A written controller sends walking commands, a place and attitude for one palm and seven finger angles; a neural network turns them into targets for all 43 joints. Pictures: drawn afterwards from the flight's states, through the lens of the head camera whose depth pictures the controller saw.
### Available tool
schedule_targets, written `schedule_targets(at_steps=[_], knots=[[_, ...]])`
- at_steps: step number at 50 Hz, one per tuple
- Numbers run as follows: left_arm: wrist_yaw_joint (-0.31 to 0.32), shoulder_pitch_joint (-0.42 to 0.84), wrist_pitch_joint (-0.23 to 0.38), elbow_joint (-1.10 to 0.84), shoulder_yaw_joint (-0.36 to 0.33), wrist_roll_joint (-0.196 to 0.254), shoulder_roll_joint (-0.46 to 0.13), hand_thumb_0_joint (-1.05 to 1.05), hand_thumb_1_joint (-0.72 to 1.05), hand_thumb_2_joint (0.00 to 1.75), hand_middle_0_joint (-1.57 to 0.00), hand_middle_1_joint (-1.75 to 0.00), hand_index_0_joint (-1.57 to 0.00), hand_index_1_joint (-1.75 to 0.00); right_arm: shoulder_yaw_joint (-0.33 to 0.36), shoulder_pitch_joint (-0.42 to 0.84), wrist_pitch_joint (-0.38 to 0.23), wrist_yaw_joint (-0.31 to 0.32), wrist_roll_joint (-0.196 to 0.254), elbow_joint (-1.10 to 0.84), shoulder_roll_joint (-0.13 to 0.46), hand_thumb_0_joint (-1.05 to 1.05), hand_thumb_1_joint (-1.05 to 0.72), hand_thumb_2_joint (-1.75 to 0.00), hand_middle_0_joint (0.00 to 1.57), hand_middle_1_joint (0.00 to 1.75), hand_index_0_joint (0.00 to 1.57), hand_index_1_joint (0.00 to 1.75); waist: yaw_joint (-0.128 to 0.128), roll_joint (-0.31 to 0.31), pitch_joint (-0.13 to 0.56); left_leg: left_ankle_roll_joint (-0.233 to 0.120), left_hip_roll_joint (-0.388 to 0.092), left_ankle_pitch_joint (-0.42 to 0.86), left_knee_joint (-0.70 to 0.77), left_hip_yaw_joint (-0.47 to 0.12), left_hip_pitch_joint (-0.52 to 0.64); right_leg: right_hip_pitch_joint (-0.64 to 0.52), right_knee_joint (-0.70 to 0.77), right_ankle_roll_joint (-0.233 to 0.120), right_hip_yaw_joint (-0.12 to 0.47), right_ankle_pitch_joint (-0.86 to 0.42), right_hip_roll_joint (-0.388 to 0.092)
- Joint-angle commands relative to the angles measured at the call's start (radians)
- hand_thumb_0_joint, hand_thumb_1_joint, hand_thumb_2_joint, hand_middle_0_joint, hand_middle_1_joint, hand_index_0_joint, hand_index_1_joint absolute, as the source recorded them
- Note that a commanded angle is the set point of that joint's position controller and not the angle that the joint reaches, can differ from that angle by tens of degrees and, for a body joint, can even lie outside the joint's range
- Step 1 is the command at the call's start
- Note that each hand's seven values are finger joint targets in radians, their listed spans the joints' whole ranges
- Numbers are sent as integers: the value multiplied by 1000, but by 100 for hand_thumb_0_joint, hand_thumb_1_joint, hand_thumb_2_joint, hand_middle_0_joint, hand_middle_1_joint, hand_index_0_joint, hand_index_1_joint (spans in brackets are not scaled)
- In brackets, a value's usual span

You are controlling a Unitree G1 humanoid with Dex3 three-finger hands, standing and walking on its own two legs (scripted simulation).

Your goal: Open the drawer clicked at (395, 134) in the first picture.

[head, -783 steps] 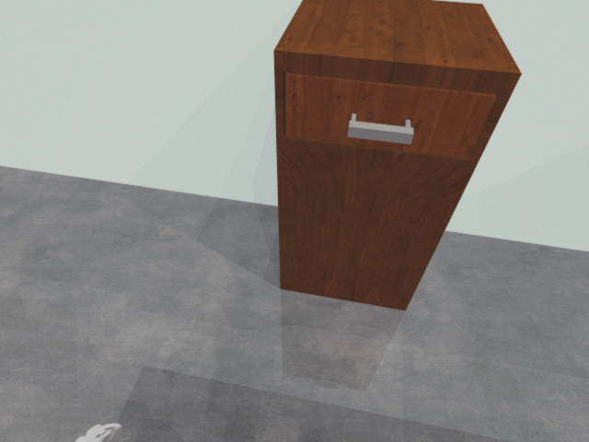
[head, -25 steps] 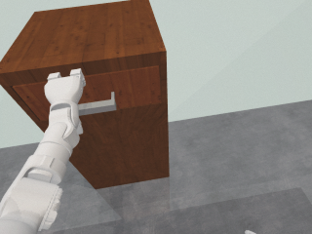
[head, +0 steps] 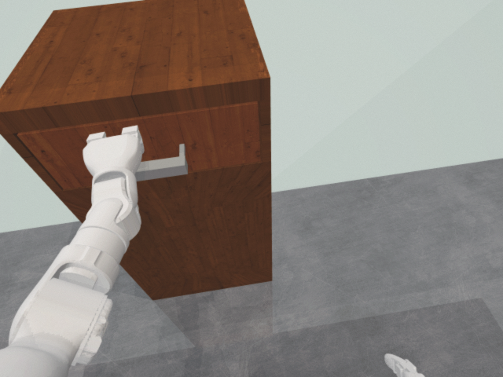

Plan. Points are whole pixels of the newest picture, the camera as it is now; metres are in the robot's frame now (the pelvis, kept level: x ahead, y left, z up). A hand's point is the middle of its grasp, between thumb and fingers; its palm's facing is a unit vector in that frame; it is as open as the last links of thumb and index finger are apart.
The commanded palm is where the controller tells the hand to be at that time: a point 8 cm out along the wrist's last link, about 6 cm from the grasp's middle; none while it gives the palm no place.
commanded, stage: lower the fingers behind the handle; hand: left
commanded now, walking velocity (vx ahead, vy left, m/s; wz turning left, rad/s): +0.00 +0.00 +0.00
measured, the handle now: (151, 161) +0.50 +0.23 +0.04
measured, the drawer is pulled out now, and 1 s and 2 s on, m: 0.00 0.00 0.00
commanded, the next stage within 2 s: close the thumb around the handle in 1.32 s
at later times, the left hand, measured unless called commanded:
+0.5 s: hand (151, 183) +0.43 +0.21 +0.05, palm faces +0.05 +0.02 -1.00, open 13.9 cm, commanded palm +0.40 +0.20 +0.10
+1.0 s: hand (156, 190) +0.44 +0.21 +0.03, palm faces +0.03 +0.01 -1.00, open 14.4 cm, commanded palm +0.41 +0.21 +0.08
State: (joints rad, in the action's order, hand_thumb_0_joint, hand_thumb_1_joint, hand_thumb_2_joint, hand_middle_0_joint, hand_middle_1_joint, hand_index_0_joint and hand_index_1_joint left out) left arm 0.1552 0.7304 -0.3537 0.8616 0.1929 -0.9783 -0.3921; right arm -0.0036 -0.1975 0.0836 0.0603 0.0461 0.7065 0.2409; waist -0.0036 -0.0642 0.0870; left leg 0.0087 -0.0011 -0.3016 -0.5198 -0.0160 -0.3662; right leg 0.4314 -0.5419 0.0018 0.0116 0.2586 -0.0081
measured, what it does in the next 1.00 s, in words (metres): stands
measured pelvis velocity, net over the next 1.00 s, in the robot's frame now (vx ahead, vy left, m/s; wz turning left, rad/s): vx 0.00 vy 0.00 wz -0.01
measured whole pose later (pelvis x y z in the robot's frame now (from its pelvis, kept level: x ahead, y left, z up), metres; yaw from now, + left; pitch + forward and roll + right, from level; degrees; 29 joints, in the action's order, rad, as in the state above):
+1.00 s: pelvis +0.00 +0.00 -0.01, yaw -1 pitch +13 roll +0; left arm 0.34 0.67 -0.15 0.88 0.14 -1.06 -0.35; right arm 0.05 -0.27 0.05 0.04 0.02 0.71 0.26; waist -0.03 -0.03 0.13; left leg 0.01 -0.01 -0.36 -0.66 -0.01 -0.51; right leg 0.57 -0.66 0.00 0.02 0.30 0.01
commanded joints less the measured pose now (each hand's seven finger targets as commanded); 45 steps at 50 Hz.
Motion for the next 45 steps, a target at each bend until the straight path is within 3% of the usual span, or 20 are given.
schedule_targets(at_steps=[1, 2, 4, 6, 7, 9, 12, 16, 17, 19, 20, 23, 25, 27, 31, 34, 37, 42, 43, 45], knots=[[-104, 446, 156, -352, 34, 1, -71, 0, -50, 30, -30, -120, -30, -120, 66, 19, -46, 42, -17, -144, 151, 0, -90, -90, 20, 30, 20, 30, -82, 130, 368, -67, 49, 342, -14, 48, 141, -208, 19, -17, -37, -367, 25], [-108, 468, 218, -403, 8, 0, -105, 0, -50, 30, -30, -120, -30, -120, 67, 1, -54, 46, -24, -143, 148, 0, -90, -90, 20, 30, 20, 30, -84, 116, 365, -65, 47, 347, -22, 38, 144, -203, 15, -19, -34, -361, 23], [-74, 417, 322, -423, -61, -29, -170, 0, -50, 30, -30, -120, -30, -120, 70, -34, -63, 49, -33, -133, 129, 0, -90, -90, 20, 30, 20, 30, -46, 65, 371, -58, 45, 376, -39, 32, 140, -181, -10, -29, -30, -356, 28], [-36, 355, 340, -319, -3, -30, -70, 0, -50, 30, -30, -120, -30, -120, 73, -57, -70, 36, -28, -115, 119, 0, -90, -90, 20, 30, 20, 30, -56, 77, 285, -46, 35, 357, -44, 30, 106, -110, -15, -32, -46, -312, 32], [-14, 332, 351, -318, -24, -33, -75, 0, -50, 30, -30, -120, -30, -120, 79, -67, -72, 24, -24, -114, 121, 0, -90, -90, 20, 30, 20, 30, -41, 61, 269, -36, 32, 373, -42, 25, 92, -98, -15, -40, -51, -289, 36], [55, 288, 348, -294, -108, -36, -132, 0, -50, 30, -30, -120, -30, -120, 84, -61, -72, 8, -23, -111, 126, 0, -90, -90, 20, 30, 20, 30, -5, 47, 277, -26, 29, 384, -46, 28, 68, -91, -32, -46, -54, -286, 41], [166, 320, 312, -301, -168, -59, -168, 0, -50, 30, -30, -120, -30, -120, 85, -55, -75, -18, -30, -107, 126, 0, -90, -90, 20, 30, 20, 30, 16, 37, 332, -17, 32, 423, -49, 31, 36, -129, -57, -51, -60, -312, 44], [268, 356, 204, -285, -190, -117, -201, 0, -50, 30, -30, -120, -30, -120, 90, -43, -72, -38, -37, -94, 119, 0, -90, -90, 20, 30, 20, 30, 16, 6, 411, -17, 29, 457, -54, 53, 45, -166, -70, -48, -52, -362, 44], [274, 355, 171, -276, -192, -119, -207, 0, -50, 30, -30, -120, -30, -120, 90, -37, -67, -37, -37, -94, 126, 0, -90, -90, 20, 30, 20, 30, 13, 22, 430, -18, 32, 457, -53, 51, 36, -188, -68, -47, -50, -367, 46], [270, 358, 119, -286, -140, -106, -151, 0, -50, 30, -30, -120, -30, -120, 90, -22, -61, -38, -30, -100, 123, 0, -90, -90, 20, 30, 20, 30, 0, 29, 446, -22, 27, 445, -46, 57, 57, -189, -59, -43, -50, -366, 47], [258, 350, 94, -263, -108, -91, -112, 0, -50, 30, -30, -120, -30, -120, 91, -13, -57, -35, -27, -97, 123, 0, -90, -90, 20, 30, 20, 30, -13, 55, 431, -26, 26, 429, -42, 62, 62, -186, -46, -38, -52, -362, 47], [194, 349, 57, -213, -72, -54, -91, 0, -50, 30, -30, -120, -30, -120, 87, 0, -43, -18, -19, -98, 138, 0, -90, -90, 20, 30, 20, 30, -39, 111, 381, -37, 27, 362, -27, 60, 52, -178, -21, -30, -50, -327, 46], [145, 368, 64, -168, -47, -47, -79, 0, -50, 30, -30, -120, -30, -120, 80, -4, -39, -1, -18, -93, 141, 0, -90, -90, 20, 30, 20, 30, -58, 154, 318, -45, 30, 293, -15, 59, 37, -156, 1, -24, -49, -282, 41], [111, 340, 91, -131, -87, -61, -138, 0, -50, 30, -30, -120, -30, -120, 74, -9, -32, 12, -20, -98, 148, 0, -90, -90, 20, 30, 20, 30, -41, 154, 308, -45, 35, 264, -8, 57, 11, -171, 1, -27, -43, -258, 37], [72, 293, 173, -70, -57, -76, -102, 0, -50, 30, -30, -120, -30, -120, 66, -35, -40, 21, -24, -105, 137, 0, -90, -90, 20, 30, 20, 30, -45, 141, 230, -45, 32, 211, -17, 61, -28, -111, -5, -28, -42, -216, 31], [80, 253, 238, -108, -58, -77, -82, 0, -50, 30, -30, -120, -30, -120, 76, -55, -53, 15, -27, -123, 132, 0, -90, -90, 20, 30, 20, 30, -26, 111, 278, -43, 31, 236, -39, 65, -22, -112, -24, -32, -33, -233, 32], [110, 234, 264, -120, -46, -70, -44, 0, -50, 30, -30, -120, -30, -120, 86, -73, -64, 3, -28, -125, 130, 0, -90, -90, 20, 30, 20, 30, -33, 106, 285, -39, 32, 255, -57, 61, -26, -92, -32, -34, -38, -245, 37], [172, 251, 241, -109, -89, -80, -93, 0, -50, 30, -30, -120, -30, -120, 94, -89, -71, -9, -25, -105, 138, 0, -90, -90, 20, 30, 20, 30, -33, 103, 308, -38, 35, 261, -74, 65, -55, -88, -45, -34, -35, -259, 40], [181, 269, 232, -109, -56, -85, -66, 0, -50, 30, -30, -120, -30, -120, 92, -91, -73, -11, -27, -101, 135, 0, -90, -90, 20, 30, 20, 30, -43, 89, 305, -40, 33, 263, -79, 71, -53, -79, -46, -31, -32, -269, 37], [195, 251, 215, -99, -84, -97, -93, 0, -50, 30, -30, -120, -30, -120, 94, -90, -72, -14, -29, -96, 136, 0, -90, -90, 20, 30, 20, 30, -32, 85, 327, -38, 35, 274, -82, 72, -58, -90, -54, -33, -32, -282, 38]])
